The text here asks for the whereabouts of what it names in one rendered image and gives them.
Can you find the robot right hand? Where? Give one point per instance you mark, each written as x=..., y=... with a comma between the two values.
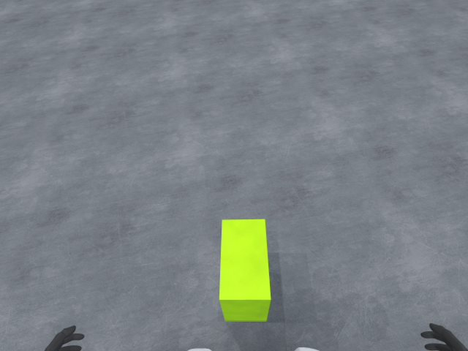
x=442, y=334

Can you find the carton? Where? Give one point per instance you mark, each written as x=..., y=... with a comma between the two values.
x=244, y=290

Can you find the robot left hand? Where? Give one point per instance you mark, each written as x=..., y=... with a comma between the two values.
x=65, y=336

